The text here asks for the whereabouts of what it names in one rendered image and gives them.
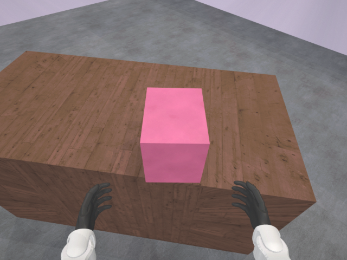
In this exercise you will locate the robot right hand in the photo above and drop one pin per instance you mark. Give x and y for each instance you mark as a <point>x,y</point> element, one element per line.
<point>255,206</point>

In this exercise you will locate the carton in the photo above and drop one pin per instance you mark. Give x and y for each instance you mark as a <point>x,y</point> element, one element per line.
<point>174,141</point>

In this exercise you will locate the pedestal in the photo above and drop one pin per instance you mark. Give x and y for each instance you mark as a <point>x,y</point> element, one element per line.
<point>70,122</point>

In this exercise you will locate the robot left hand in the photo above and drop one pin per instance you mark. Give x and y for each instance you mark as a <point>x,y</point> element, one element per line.
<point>89,209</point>

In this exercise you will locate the left robot forearm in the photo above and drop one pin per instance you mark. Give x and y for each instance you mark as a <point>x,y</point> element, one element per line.
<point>80,246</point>

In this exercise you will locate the right robot forearm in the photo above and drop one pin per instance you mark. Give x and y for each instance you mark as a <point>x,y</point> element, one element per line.
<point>268,244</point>

